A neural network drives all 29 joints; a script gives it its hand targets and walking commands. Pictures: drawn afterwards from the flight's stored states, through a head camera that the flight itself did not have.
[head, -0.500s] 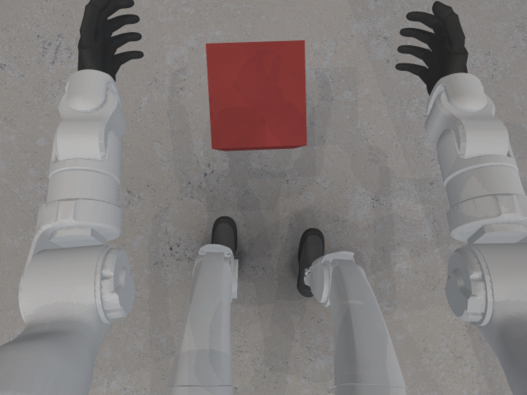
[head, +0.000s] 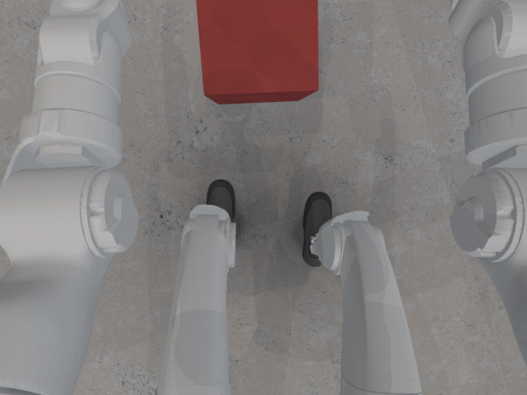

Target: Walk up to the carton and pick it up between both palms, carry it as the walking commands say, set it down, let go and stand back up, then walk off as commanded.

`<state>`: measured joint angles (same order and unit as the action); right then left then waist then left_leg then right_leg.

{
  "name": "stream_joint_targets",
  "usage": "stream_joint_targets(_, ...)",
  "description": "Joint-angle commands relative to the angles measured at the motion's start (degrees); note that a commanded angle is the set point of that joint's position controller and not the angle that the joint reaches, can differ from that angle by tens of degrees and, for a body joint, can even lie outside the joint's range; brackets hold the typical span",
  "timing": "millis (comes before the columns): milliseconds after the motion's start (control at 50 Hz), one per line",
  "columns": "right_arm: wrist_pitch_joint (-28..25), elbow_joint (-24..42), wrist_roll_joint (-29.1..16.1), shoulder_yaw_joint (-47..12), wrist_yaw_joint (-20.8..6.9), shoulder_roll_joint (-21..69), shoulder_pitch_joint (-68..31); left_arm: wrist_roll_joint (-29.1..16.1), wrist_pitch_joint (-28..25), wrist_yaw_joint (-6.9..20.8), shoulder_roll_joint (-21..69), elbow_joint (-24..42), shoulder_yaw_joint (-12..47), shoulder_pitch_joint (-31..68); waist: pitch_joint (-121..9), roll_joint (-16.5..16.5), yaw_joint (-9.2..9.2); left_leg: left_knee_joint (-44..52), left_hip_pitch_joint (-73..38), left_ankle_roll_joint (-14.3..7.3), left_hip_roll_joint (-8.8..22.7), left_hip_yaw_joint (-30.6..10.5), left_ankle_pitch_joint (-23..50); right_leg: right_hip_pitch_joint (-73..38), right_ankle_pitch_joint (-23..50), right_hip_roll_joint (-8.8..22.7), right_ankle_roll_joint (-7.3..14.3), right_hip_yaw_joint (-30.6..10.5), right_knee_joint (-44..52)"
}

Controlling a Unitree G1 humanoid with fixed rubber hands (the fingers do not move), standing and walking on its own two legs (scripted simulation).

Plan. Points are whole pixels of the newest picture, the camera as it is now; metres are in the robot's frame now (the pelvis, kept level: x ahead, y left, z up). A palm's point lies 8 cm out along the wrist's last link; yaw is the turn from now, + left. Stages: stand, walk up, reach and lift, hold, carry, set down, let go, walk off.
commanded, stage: reach and lift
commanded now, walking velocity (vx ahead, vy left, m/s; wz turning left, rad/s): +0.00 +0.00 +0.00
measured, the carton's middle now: (257, 45) +0.57 +0.05 -0.48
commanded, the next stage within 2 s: none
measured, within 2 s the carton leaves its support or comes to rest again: neither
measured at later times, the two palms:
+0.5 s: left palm out of the picture +0.58 +0.20 -0.30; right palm out of the picture +0.60 -0.16 -0.28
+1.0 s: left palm (180, 36) +0.57 +0.19 -0.43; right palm (374, 37) +0.58 -0.17 -0.41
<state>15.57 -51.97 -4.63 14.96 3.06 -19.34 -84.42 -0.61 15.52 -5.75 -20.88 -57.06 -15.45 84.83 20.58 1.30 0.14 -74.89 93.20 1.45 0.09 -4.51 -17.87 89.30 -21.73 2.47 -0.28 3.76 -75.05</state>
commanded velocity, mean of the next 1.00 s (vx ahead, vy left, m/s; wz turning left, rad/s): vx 0.00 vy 0.00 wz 0.00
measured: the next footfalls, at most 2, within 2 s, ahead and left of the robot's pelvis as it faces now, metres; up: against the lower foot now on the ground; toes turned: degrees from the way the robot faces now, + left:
none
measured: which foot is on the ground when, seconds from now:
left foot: down 0.00-1.00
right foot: down 0.00-1.00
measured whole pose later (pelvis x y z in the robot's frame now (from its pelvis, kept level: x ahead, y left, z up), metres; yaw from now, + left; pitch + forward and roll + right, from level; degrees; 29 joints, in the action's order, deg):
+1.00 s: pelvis +0.00 +0.00 -0.23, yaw -2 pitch +35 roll -2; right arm 8.7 -62.5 -14.8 1.8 6.6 -21.6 -94.7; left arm -3.9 4.7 -7.3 -25.4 -68.6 -10.7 93.5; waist 30.2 1.1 0.4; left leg -124.6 128.5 2.5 0.4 -4.5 -30.7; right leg 125.1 -35.1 0.8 -0.8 0.8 -125.7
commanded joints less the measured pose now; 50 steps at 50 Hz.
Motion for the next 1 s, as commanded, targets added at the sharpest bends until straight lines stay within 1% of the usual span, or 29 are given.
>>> stream_joint_targets(0,-3.47,-3.49,3.49,5.00,-0.98,-11.65,-25.20,2.00,-5.38,-0.42,-9.01,9.23,-2.14,29.74,-73.01,-9.01,2.53,-4.86,-29.39,2.32,-3.18,6.28,-2.01,-3.20,-4.72,-7.90,0.42,0.60,-4.98)
stream_joint_targets(20,-3.09,-3.37,1.66,3.80,-1.23,-11.11,-26.13,1.35,-4.92,-0.23,-9.15,6.64,-1.64,29.17,-71.99,-8.80,3.69,-5.81,-27.77,2.02,-3.12,6.68,-5.06,-2.22,-7.03,-7.68,0.38,0.50,-5.71)
stream_joint_targets(60,-2.00,-4.41,0.08,1.80,-1.11,-11.47,-27.96,0.32,-3.55,0.21,-9.78,3.21,-1.00,30.27,-72.16,-8.35,3.44,-7.39,-25.07,1.71,-3.18,7.34,-9.32,-2.45,-10.40,-7.43,0.38,0.86,-7.27)
stream_joint_targets(80,-1.32,-5.45,0.92,1.70,-0.86,-12.18,-28.35,1.30,-2.85,0.30,-10.27,1.18,-1.66,29.22,-71.33,-8.83,4.38,-7.92,-23.82,1.91,-3.59,7.93,-9.68,-3.18,-11.12,-7.49,0.33,0.80,-8.23)
stream_joint_targets(100,-1.22,-2.54,0.54,0.83,-0.55,-12.55,-30.85,0.04,-2.52,0.29,-10.55,2.47,-1.23,30.64,-74.36,-8.58,3.67,-8.84,-24.42,1.65,-3.79,8.08,-8.01,-4.54,-10.07,-7.55,0.23,0.94,-9.12)
stream_joint_targets(120,-1.23,-1.91,1.32,0.70,0.13,-13.56,-31.23,0.25,-2.72,-0.09,-11.17,3.47,-1.46,30.57,-76.86,-8.83,4.12,-10.23,-24.03,1.96,-4.18,8.83,-6.07,-6.02,-9.13,-7.84,0.18,0.95,-10.44)
stream_joint_targets(180,-1.64,7.05,-1.19,-3.04,2.71,-14.69,-34.00,-0.67,-3.92,-2.39,-15.05,13.28,-2.10,34.11,-98.88,-7.79,7.32,-15.52,-31.86,1.74,-4.82,10.22,6.77,-16.59,2.19,-8.28,-0.66,0.71,-15.58)
stream_joint_targets(260,-1.74,15.37,-7.72,-8.18,6.27,-18.12,-36.78,-7.55,-3.61,-4.17,-19.51,19.44,2.47,33.21,-119.93,-4.13,8.03,-22.05,-36.75,0.10,-5.01,10.30,15.26,-28.73,13.37,-8.48,-0.97,-0.21,-22.63)
stream_joint_targets(280,-1.39,11.87,-8.54,-8.73,6.94,-18.68,-36.42,-8.13,-2.95,-3.81,-19.42,13.89,3.42,31.42,-115.26,-4.18,7.78,-23.47,-33.41,-0.01,-4.82,10.53,14.35,-27.84,13.43,-8.20,-0.96,-0.67,-24.02)
stream_joint_targets(300,-1.93,17.80,-9.63,-9.12,7.49,-18.25,-36.43,-10.00,-3.26,-3.70,-18.53,17.99,4.19,30.20,-119.17,-4.06,7.30,-25.04,-34.31,0.00,-5.29,10.97,20.00,-31.46,20.53,-8.30,-0.93,-1.02,-25.63)
stream_joint_targets(320,-2.11,19.05,-10.12,-10.62,8.10,-17.01,-36.61,-10.84,-3.70,-3.54,-19.69,18.62,2.74,29.86,-118.18,-1.55,8.35,-25.67,-29.65,-0.23,-5.10,10.74,21.35,-33.67,24.18,-7.97,-0.88,-1.66,-27.13)
stream_joint_targets(340,-2.23,22.06,-10.51,-10.57,8.38,-17.30,-36.14,-11.52,-3.84,-3.44,-20.17,21.50,2.57,29.06,-121.61,-0.90,8.21,-26.56,-29.29,-0.31,-5.02,11.12,23.43,-36.57,27.12,-7.97,-1.03,-1.93,-28.17)
stream_joint_targets(380,-2.08,17.96,-11.26,-10.96,8.97,-15.92,-33.14,-11.61,-3.77,-3.33,-20.66,16.84,2.58,26.26,-116.23,-0.67,8.59,-27.36,-24.15,-0.69,-4.67,11.04,21.71,-35.16,27.20,-7.71,-1.09,-2.40,-29.39)
stream_joint_targets(400,-2.11,10.17,-10.66,-11.01,8.74,-14.56,-29.32,-10.76,-4.10,-2.70,-20.46,9.15,1.92,22.78,-104.72,-0.50,9.38,-27.44,-18.11,-0.93,-4.42,11.00,17.67,-28.64,22.78,-7.49,-1.05,-3.09,-29.35)
stream_joint_targets(460,-3.82,-4.53,-8.09,-10.81,6.72,-10.25,-24.97,-8.33,-5.64,-0.33,-15.73,-5.23,1.34,19.34,-80.14,-1.16,8.52,-26.91,-5.02,-0.82,-3.29,10.64,7.98,-16.10,13.01,-6.92,-1.29,-4.09,-28.35)
stream_joint_targets(480,-4.76,-3.64,-7.91,-11.12,5.82,-8.90,-24.56,-7.41,-6.97,0.26,-14.71,-2.80,0.73,20.19,-81.21,-1.57,9.02,-27.15,-5.39,-0.65,-3.47,10.91,9.62,-16.68,14.81,-7.20,-1.46,-4.57,-28.13)
stream_joint_targets(500,-5.11,-6.78,-7.85,-11.82,5.13,-7.59,-24.62,-7.36,-7.85,0.71,-14.34,-3.51,0.91,21.82,-78.23,-0.25,8.43,-28.12,-3.32,-0.68,-3.25,10.51,8.99,-15.23,14.44,-7.17,-1.78,-4.58,-29.00)
stream_joint_targets(520,-5.56,-8.91,-6.57,-10.99,4.81,-7.49,-24.03,-7.38,-8.88,1.00,-13.62,-2.22,1.01,23.27,-76.59,-1.03,7.51,-29.09,-2.36,-0.45,-3.05,10.38,9.29,-14.16,15.10,-7.43,-1.62,-4.92,-29.76)
stream_joint_targets(540,-5.84,-10.77,-6.49,-11.23,4.27,-6.60,-23.37,-6.98,-10.04,1.12,-14.07,-1.12,1.28,24.06,-75.74,-1.95,7.86,-30.28,-3.52,-0.34,-2.91,10.40,10.15,-12.66,15.23,-7.49,-1.57,-4.96,-30.75)
stream_joint_targets(560,-6.33,-10.44,-6.37,-11.03,3.96,-6.53,-23.64,-6.60,-11.01,0.92,-14.88,0.45,1.46,25.06,-75.21,-1.82,7.27,-30.87,-4.11,-0.44,-2.61,9.66,10.96,-10.54,15.59,-7.62,-1.72,-4.29,-31.94)
stream_joint_targets(600,-7.02,-10.02,-6.90,-10.87,3.84,-8.61,-25.84,-5.77,-12.18,0.37,-16.62,1.47,1.49,27.49,-75.68,-3.58,7.68,-33.65,-7.24,-0.01,-1.98,9.58,12.35,-7.21,14.36,-7.76,-1.68,-4.24,-33.40)
stream_joint_targets(660,-8.27,-6.93,-8.26,-12.59,3.45,-10.04,-29.92,-7.69,-12.30,0.36,-15.58,-1.95,3.67,27.78,-73.99,-3.66,7.13,-36.31,-8.74,-0.20,-1.40,8.42,12.48,-2.15,11.90,-7.30,-1.61,-3.54,-35.29)
stream_joint_targets(740,-8.61,-9.63,-8.96,-13.68,2.70,-11.42,-31.10,-7.60,-11.55,0.39,-14.58,-8.00,5.12,26.61,-67.91,-4.37,7.12,-37.89,-10.15,-0.08,-0.85,7.60,9.06,4.28,5.07,-6.70,-1.85,-2.38,-37.77)
stream_joint_targets(800,-8.79,-9.23,-9.39,-13.50,2.75,-12.77,-32.88,-6.87,-12.84,-0.91,-17.41,-1.82,4.26,32.55,-69.68,-4.94,7.93,-39.97,-13.22,0.23,-0.63,7.83,10.01,5.41,4.37,-6.56,-1.89,-2.56,-40.13)
stream_joint_targets(820,-8.92,-9.70,-10.42,-14.22,2.72,-12.14,-33.61,-7.62,-13.25,-1.16,-17.02,-1.12,5.31,33.94,-69.41,-6.22,8.13,-40.84,-13.86,0.43,-0.46,8.20,10.56,6.92,4.27,-6.52,-1.87,-2.66,-40.78)
stream_joint_targets(840,-9.00,-9.65,-10.45,-14.37,2.69,-12.37,-33.39,-8.27,-13.45,-1.44,-17.19,-0.07,5.75,35.15,-70.40,-5.55,7.56,-41.39,-15.41,0.32,-0.33,7.71,12.29,7.09,5.46,-6.47,-1.89,-2.29,-41.91)
stream_joint_targets(860,-9.15,-10.81,-10.92,-14.54,2.72,-12.97,-33.10,-8.46,-13.65,-1.68,-17.27,-0.52,6.22,34.93,-69.75,-7.03,7.87,-42.20,-15.12,0.64,-0.36,8.19,11.93,7.83,4.95,-6.36,-1.57,-2.47,-42.42)
stream_joint_targets(920,-9.91,-6.85,-11.97,-14.85,3.55,-15.46,-34.79,-10.52,-13.20,-2.20,-16.17,-0.43,7.19,34.15,-76.37,-7.03,6.71,-43.38,-18.84,0.67,-0.22,7.88,13.30,5.86,5.40,-5.87,-1.53,-1.44,-43.74)
stream_joint_targets(980,-9.82,-4.45,-13.74,-17.36,4.32,-14.32,-36.44,-11.96,-13.05,-2.50,-16.48,-1.60,6.81,32.47,-76.21,-5.16,9.99,-43.40,-15.94,0.60,-0.49,9.02,13.68,2.78,6.68,-6.06,-2.06,-1.52,-44.09)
